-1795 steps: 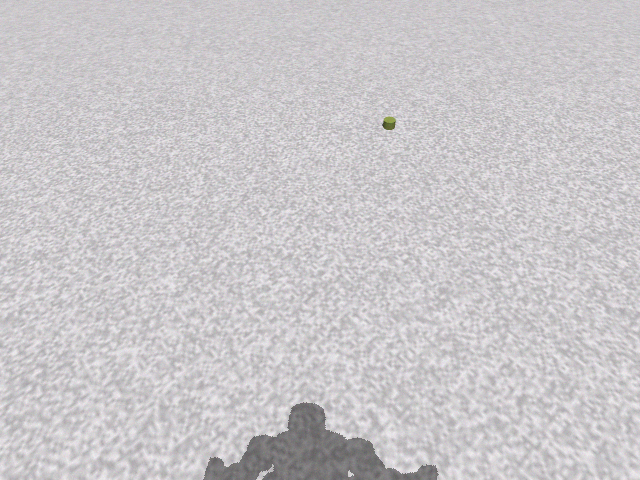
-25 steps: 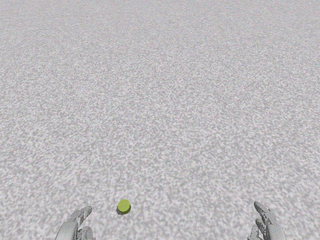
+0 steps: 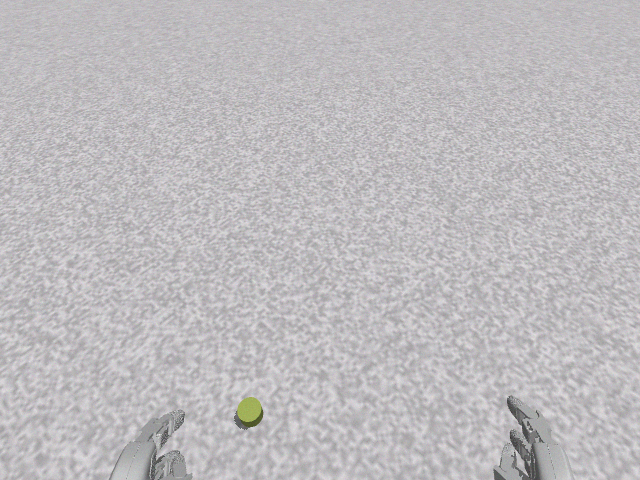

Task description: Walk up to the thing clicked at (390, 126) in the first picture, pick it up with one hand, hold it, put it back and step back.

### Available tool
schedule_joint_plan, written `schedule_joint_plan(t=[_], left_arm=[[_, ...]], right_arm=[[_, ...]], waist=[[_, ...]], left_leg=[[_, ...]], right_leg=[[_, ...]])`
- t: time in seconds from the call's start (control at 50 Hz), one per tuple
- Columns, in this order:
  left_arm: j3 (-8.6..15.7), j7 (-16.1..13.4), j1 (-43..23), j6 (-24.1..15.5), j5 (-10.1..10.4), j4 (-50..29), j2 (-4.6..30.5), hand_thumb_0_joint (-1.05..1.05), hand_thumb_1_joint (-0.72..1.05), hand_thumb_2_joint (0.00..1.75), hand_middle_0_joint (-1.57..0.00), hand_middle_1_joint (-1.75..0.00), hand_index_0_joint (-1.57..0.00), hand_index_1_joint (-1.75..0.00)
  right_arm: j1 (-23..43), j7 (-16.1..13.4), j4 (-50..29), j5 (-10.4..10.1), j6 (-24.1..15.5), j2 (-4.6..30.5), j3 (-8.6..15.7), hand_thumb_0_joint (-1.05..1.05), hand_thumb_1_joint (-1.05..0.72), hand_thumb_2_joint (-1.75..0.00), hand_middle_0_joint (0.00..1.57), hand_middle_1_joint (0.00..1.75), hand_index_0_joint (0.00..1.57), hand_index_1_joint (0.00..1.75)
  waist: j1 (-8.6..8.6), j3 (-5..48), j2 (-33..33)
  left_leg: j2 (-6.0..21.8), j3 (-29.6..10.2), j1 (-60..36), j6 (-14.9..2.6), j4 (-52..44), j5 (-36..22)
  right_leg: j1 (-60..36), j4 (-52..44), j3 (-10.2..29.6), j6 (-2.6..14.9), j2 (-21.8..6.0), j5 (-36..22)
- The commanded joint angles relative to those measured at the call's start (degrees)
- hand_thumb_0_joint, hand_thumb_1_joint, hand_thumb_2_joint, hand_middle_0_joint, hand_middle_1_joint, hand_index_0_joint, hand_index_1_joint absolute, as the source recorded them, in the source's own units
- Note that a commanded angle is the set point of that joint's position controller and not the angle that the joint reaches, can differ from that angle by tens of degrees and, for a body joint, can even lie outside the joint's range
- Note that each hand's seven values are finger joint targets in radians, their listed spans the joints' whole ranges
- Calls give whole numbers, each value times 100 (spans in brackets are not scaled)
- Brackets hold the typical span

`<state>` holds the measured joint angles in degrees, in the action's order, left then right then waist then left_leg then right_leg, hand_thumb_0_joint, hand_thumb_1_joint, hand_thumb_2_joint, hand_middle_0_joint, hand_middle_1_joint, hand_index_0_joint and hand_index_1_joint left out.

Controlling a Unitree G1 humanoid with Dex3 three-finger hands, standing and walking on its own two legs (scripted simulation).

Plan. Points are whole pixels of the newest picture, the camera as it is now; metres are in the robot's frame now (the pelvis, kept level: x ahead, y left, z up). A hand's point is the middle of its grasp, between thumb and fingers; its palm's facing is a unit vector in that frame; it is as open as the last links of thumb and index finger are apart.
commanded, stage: home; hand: left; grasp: from above
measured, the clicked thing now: (250, 412) +0.45 +0.23 -0.69
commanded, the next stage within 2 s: stand in 0.78 s
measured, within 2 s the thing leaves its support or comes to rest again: neither
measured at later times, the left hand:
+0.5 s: hand out of the picture +0.16 +0.18 -0.05, palm faces +0.04 -0.98 -0.20, open 7.4 cm
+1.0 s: hand out of the picture +0.16 +0.20 -0.08, palm faces +0.02 -0.95 -0.31, open 7.4 cm
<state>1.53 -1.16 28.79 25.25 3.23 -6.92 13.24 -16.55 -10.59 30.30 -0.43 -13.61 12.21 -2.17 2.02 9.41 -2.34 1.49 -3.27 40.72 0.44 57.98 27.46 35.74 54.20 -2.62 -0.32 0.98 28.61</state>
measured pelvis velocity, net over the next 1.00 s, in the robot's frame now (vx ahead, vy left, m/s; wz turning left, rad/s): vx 0.00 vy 0.00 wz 0.01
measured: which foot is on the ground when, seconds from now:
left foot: down 0.00-1.00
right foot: down 0.00-1.00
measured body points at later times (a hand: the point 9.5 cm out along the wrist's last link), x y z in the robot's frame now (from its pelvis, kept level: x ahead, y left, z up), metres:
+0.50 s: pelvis +0.00 +0.00 +0.00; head +0.02 +0.00 +0.45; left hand +0.16 +0.23 -0.03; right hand +0.16 -0.25 -0.06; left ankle +0.01 +0.12 -0.68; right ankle -0.02 -0.13 -0.68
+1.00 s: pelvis +0.00 +0.00 +0.02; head +0.03 +0.01 +0.46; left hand +0.16 +0.25 -0.06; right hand +0.15 -0.25 -0.08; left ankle +0.01 +0.12 -0.68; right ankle -0.02 -0.13 -0.68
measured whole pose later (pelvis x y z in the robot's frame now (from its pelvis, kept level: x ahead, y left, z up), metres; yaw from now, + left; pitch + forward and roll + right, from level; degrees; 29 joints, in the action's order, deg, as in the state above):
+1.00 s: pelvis +0.00 +0.00 +0.02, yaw +1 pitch +4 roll +0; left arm 0.2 -2.0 15.1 8.6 -2.5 20.9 15.4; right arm -10.6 -3.7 42.2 4.5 -5.3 14.6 -0.4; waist -1.0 1.3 0.6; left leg -0.5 -1.7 30.7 0.0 50.7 24.2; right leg 27.3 50.3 -1.3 -0.2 -1.1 27.2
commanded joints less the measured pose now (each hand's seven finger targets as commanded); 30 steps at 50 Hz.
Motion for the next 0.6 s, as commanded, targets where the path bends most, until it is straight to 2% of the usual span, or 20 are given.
schedule_joint_plan(t=[0.0,0.04,0.06,0.1,0.14,0.24,0.26,0.28,0.3,0.44,0.46,0.48,0.5,0.52,0.58], left_arm=[[327,-31,-125,-268,-53,-1175,578,0,90,90,-20,-30,-20,-30],[357,-38,2,-240,-46,-887,553,0,90,90,-20,-30,-20,-30],[332,-43,-105,-265,-42,-1165,543,0,90,90,-20,-30,-20,-30],[368,-35,-57,-265,-35,-1043,571,0,90,90,-20,-30,-20,-30],[372,-41,-120,-287,-38,-1132,582,0,90,90,-20,-30,-20,-30],[362,-40,-94,-296,-33,-1044,554,0,90,90,-20,-30,-20,-30],[416,-30,30,-276,-23,-951,607,0,90,90,-20,-30,-20,-30],[316,-35,-43,-290,-32,-1101,551,0,90,90,-20,-30,-20,-30],[355,-26,-73,-300,-29,-1113,590,0,90,90,-20,-30,-20,-30],[369,-39,-90,-289,-11,-1010,566,0,90,90,-20,-30,-20,-30],[415,-29,-31,-284,-15,-999,601,0,90,90,-20,-30,-20,-30],[336,-28,-81,-297,-15,-1088,563,0,90,90,-20,-30,-20,-30],[360,-28,-156,-313,-15,-1102,580,0,90,90,-20,-30,-20,-30],[440,-35,-58,-307,-4,-1087,629,0,90,90,-20,-30,-20,-30],[314,-37,-149,-339,-23,-1217,550,0,90,90,-20,-30,-20,-30]], right_arm=[[352,-49,-899,14,-294,757,311,0,-90,-90,20,30,20,30],[300,-51,-851,12,-279,807,345,0,-90,-90,20,30,20,30],[359,-33,-936,13,-291,728,298,0,-90,-90,20,30,20,30],[332,-44,-890,4,-282,781,325,0,-90,-90,20,30,20,30],[331,-37,-919,11,-275,749,324,0,-90,-90,20,30,20,30],[350,-33,-933,6,-258,761,324,0,-90,-90,20,30,20,30],[284,-35,-875,16,-253,792,352,0,-90,-90,20,30,20,30],[331,-27,-914,9,-251,765,330,0,-90,-90,20,30,20,30],[298,-25,-897,10,-237,773,338,0,-90,-90,20,30,20,30],[367,-23,-939,5,-234,759,327,0,-90,-90,20,30,20,30],[318,-31,-920,12,-239,800,358,0,-90,-90,20,30,20,30],[381,-27,-951,5,-238,752,331,0,-90,-90,20,30,20,30],[349,-25,-945,3,-250,780,340,0,-90,-90,20,30,20,30],[330,-32,-942,4,-250,782,360,0,-90,-90,20,30,20,30],[364,-23,-984,-2,-251,747,325,0,-90,-90,20,30,20,30]], waist=[[19,486,-193],[58,390,-2],[-15,415,-113],[50,442,-97],[30,462,-119],[38,423,3],[47,529,-28],[29,477,-119],[48,558,-118],[43,303,-49],[63,394,-68],[28,343,-26],[89,361,-20],[40,522,17],[40,425,-46]], left_leg=[[-103,41,-829,-107,-930,-1392],[-97,5,-784,-126,-934,-1323],[-105,25,-755,-113,-949,-1321],[-86,1,-855,-115,-947,-1391],[-112,76,-813,-120,-842,-1552],[-108,69,-788,-133,-861,-1411],[-106,43,-841,-131,-863,-1445],[-100,65,-836,-115,-879,-1494],[-94,33,-888,-114,-876,-1575],[-120,74,-680,-139,-920,-1070],[-115,65,-739,-138,-920,-1082],[-120,92,-706,-137,-900,-1119],[-117,96,-754,-145,-881,-1126],[-125,87,-766,-149,-842,-1241],[-128,105,-726,-138,-828,-1318]], right_leg=[[-84,-833,-81,53,76,-1339],[-78,-846,-93,48,86,-1274],[-84,-844,-93,54,81,-1275],[-89,-820,-106,56,93,-1325],[-125,-836,-62,34,66,-1523],[-111,-868,-68,26,69,-1403],[-138,-842,-54,38,65,-1417],[-115,-826,-58,47,67,-1456],[-147,-805,-66,52,72,-1515],[4,-933,-62,30,66,-1094],[-29,-910,-53,39,62,-1098],[-40,-940,-52,27,56,-1141],[0,-932,-39,17,62,-1164],[-86,-915,-32,16,54,-1269],[-68,-886,-35,25,50,-1358]])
